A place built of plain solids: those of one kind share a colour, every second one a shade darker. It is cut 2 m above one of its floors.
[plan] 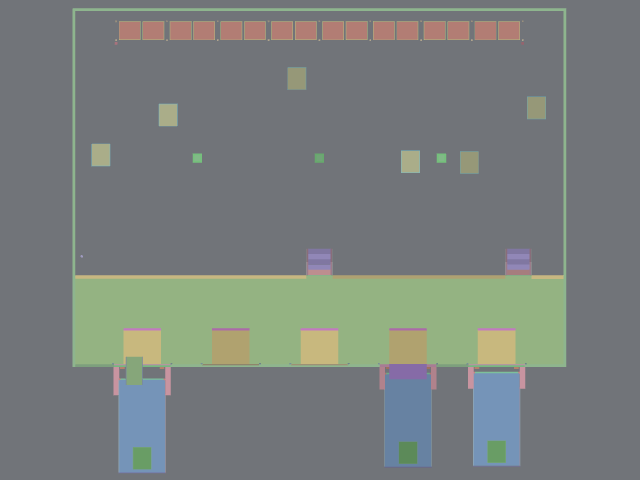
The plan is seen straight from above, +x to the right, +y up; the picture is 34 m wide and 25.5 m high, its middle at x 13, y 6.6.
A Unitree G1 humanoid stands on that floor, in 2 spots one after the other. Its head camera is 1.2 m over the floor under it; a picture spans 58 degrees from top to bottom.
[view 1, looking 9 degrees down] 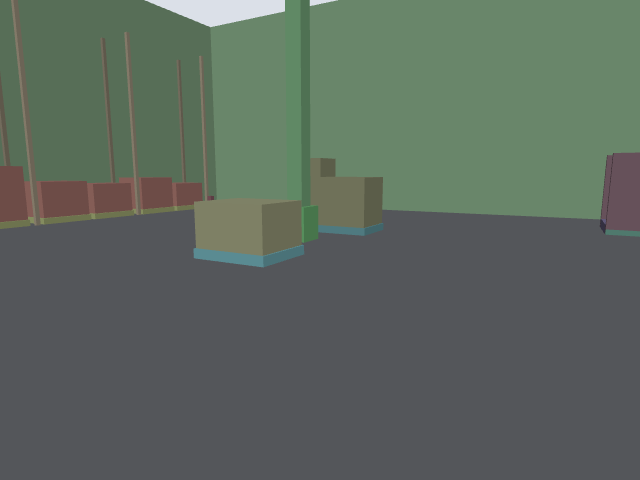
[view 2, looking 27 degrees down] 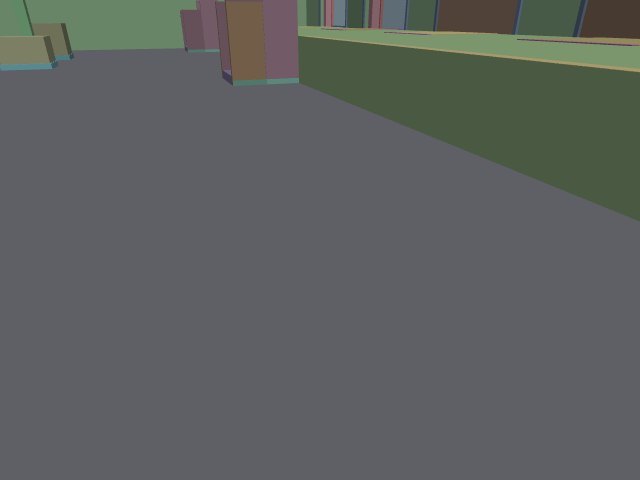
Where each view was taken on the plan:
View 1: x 12.97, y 6.93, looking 29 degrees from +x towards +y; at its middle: ground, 7.67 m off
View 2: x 3.00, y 7.63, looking -20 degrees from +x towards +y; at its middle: ground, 2.64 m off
